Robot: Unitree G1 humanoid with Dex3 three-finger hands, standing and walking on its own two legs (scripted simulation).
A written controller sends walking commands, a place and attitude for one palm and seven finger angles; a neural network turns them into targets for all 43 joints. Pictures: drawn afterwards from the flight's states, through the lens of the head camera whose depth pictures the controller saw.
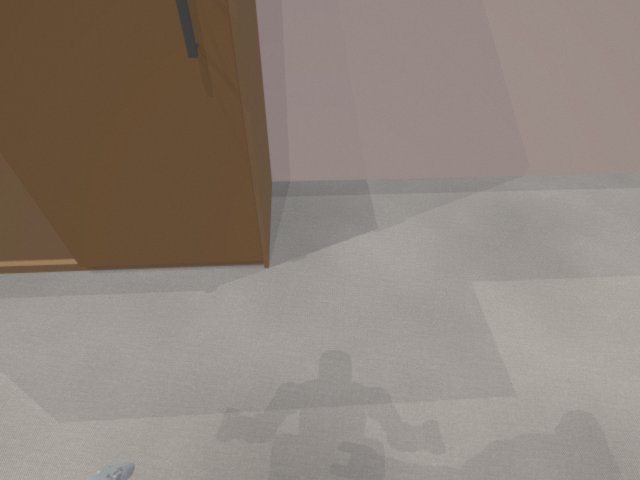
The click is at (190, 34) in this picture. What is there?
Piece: wardrobe's sliding door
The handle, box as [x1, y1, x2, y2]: [176, 0, 197, 57]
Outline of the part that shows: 176,0 188,56 196,57 197,42 194,40 186,0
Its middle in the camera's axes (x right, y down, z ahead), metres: -0.30 -0.52 +0.85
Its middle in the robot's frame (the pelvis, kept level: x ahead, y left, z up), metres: +0.99 +0.36 +0.20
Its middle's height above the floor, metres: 0.97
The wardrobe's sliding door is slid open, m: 0.00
